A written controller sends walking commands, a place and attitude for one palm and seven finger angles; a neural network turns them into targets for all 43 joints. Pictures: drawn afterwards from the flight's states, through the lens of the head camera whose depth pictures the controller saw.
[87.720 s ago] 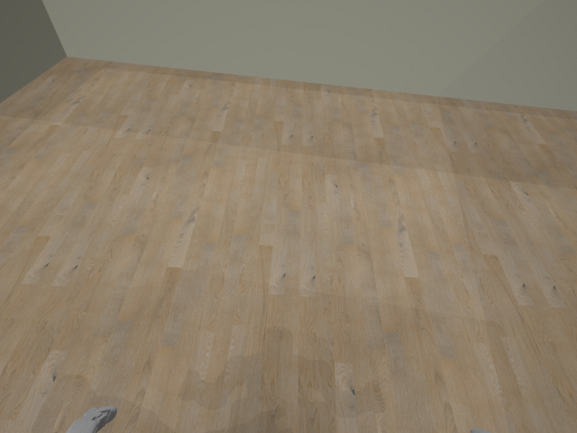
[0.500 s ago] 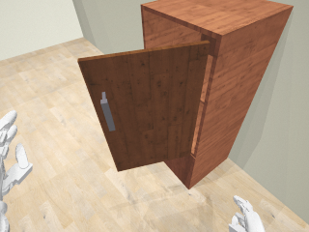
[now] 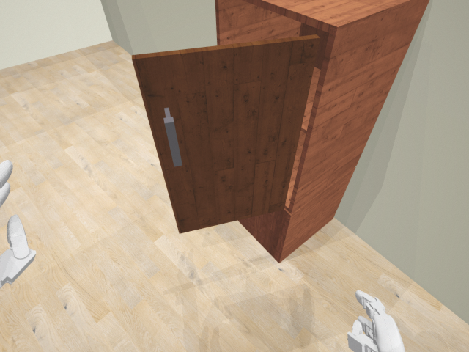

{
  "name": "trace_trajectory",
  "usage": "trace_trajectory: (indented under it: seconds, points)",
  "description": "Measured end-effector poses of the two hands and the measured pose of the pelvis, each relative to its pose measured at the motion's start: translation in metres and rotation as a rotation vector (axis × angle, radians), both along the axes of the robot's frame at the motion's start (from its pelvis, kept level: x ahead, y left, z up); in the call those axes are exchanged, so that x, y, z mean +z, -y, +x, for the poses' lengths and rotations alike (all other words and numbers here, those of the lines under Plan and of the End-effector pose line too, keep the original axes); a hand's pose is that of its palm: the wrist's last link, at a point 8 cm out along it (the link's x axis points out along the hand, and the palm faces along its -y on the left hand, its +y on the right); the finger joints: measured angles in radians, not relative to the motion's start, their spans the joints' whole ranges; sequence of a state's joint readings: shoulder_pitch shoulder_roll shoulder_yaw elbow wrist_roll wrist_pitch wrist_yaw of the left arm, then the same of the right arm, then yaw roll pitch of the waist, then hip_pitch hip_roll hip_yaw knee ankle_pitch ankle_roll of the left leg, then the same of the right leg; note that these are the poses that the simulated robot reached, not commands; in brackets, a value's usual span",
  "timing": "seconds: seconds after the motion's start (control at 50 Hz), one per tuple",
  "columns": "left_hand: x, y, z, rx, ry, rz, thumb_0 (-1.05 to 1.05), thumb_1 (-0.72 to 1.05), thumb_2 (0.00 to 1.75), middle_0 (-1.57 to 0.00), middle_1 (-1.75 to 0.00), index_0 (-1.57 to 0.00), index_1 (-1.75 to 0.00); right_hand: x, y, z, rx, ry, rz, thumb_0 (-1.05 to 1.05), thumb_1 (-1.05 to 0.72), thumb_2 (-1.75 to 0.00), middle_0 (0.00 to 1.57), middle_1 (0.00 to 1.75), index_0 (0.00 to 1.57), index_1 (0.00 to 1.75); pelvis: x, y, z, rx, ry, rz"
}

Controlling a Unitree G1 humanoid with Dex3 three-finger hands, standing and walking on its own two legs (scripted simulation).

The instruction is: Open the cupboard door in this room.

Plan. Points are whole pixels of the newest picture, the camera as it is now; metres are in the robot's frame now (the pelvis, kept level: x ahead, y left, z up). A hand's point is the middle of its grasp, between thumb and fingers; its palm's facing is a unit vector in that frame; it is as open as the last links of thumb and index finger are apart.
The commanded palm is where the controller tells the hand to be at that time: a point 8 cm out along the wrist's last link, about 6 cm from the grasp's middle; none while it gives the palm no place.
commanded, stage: step back with the hand held close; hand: left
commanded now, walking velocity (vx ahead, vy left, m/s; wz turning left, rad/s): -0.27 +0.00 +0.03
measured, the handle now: (172, 137) +0.52 +0.17 +0.08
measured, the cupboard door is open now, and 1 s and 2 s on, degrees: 67 67 67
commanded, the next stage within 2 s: stop stepping back and stand still in 0.36 s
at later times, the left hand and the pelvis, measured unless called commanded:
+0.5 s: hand out of the picture +0.05 +0.27 +0.17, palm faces +0.56 -0.70 -0.45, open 7.4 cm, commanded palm -0.02 +0.30 +0.18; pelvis -0.14 -0.01 -0.02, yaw +5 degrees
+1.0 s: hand out of the picture +0.01 +0.20 +0.16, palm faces +0.44 -0.76 -0.49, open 7.4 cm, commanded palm -0.06 +0.23 +0.18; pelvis -0.20 -0.07 +0.00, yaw +0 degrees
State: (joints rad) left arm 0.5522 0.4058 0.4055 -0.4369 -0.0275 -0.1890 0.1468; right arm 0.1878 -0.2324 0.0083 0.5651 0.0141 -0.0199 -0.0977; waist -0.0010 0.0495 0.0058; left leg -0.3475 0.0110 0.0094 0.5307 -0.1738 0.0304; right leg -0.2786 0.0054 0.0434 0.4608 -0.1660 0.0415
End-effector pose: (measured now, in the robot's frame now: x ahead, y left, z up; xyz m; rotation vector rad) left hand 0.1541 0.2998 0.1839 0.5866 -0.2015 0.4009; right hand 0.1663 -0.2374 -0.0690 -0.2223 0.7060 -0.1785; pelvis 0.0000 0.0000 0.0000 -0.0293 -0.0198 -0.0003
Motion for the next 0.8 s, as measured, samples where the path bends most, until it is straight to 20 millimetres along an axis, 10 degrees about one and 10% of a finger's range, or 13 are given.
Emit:
trace_trajectory:
  seconds: [0.42, 0.56, 0.8]
  points:
    - [0.011, 0.009, -0.142, 0.065, 0.146, 0.088, 0.01, 0.88, 0.9, -0.21, -0.3, -0.22, -0.3, -0.028, 0.008, -0.095, 0.107, -0.056, -0.021, 0.01, -0.9, -0.9, 0.2, 0.3, 0.21, 0.3, -0.019, 0.016, -0.104, 0.087, 0.025, 0.038]
    - [0.002, 0.003, -0.156, 0.073, 0.166, 0.005, 0.01, 0.88, 0.9, -0.21, -0.3, -0.22, -0.3, -0.022, -0.003, -0.145, 0.095, -0.016, 0.009, 0.01, -0.91, -0.9, 0.2, 0.3, 0.21, 0.3, -0.014, 0.023, -0.154, 0.078, 0.016, -0.022]
    - [0.027, 0.085, -0.199, -0.079, 0.127, 0.067, 0.02, 0.88, 0.9, -0.21, -0.3, -0.22, -0.3, -0.024, 0.051, -0.22, 0.061, -0.086, 0.036, 0.01, -0.9, -0.9, 0.21, 0.31, 0.21, 0.3, -0.004, 0.069, -0.197, 0.015, -0.049, 0.048]
